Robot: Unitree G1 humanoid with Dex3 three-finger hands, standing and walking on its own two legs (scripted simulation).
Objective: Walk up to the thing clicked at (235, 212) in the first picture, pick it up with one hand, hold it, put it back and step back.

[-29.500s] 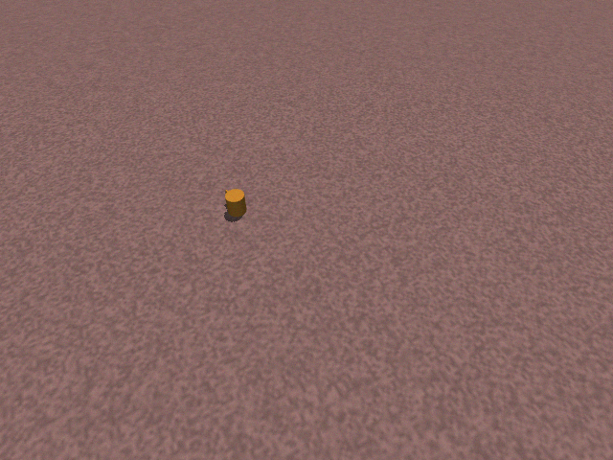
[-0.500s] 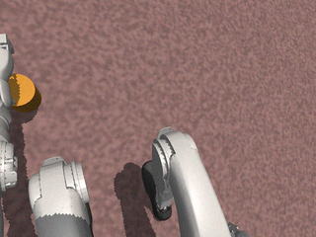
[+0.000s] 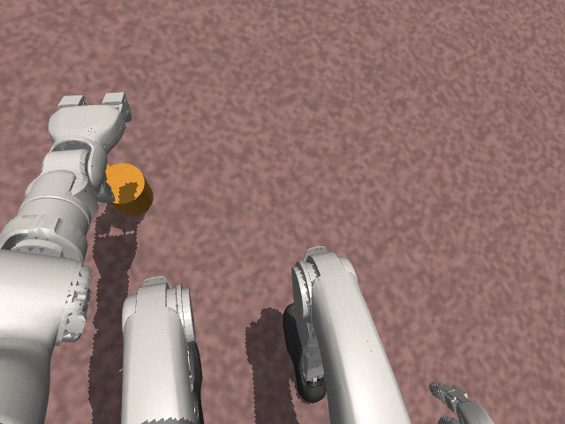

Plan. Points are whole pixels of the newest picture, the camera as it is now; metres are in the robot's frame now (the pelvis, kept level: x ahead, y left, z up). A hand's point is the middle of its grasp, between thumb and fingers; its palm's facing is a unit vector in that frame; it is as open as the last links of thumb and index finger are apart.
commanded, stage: withdraw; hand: left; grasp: from above
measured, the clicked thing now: (123, 184) +0.56 +0.22 -0.36
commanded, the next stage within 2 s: home in 0.12 s
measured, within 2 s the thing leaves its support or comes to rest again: neither
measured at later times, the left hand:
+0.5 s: hand (59, 154) +0.55 +0.26 -0.17, palm faces -0.42 -0.09 -0.91, open 13.9 cm
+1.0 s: hand out of the picture +0.52 +0.26 -0.02, palm faces -0.44 -0.02 -0.90, open 13.5 cm
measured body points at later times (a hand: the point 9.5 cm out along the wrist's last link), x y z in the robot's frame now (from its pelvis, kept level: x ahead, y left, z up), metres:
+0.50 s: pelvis +0.02 +0.01 -0.04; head +0.27 +0.05 +0.33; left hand +0.57 +0.26 -0.12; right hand +0.03 -0.25 -0.15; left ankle +0.09 +0.13 -0.37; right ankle +0.12 -0.13 -0.37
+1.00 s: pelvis +0.01 +0.02 +0.06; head +0.21 +0.06 +0.46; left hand +0.53 +0.26 +0.03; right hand +0.07 -0.27 -0.04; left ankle +0.09 +0.13 -0.37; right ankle +0.12 -0.13 -0.37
